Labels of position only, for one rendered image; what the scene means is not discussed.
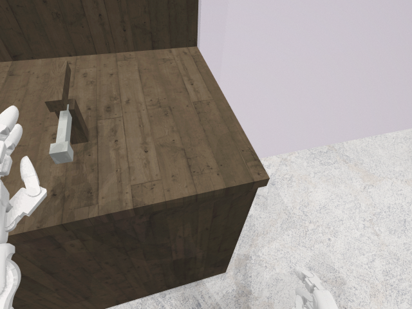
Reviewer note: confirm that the tap lever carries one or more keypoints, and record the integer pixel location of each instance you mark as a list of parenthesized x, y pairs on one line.
[(61, 151)]

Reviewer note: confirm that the counter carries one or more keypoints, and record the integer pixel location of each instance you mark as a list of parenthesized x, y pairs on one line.
[(163, 175)]

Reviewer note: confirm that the left robot forearm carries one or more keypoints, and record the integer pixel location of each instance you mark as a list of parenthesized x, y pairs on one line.
[(10, 276)]

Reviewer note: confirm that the robot right hand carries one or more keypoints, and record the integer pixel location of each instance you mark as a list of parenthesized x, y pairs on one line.
[(322, 299)]

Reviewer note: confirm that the robot left hand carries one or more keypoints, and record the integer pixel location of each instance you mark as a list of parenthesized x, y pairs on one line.
[(25, 201)]

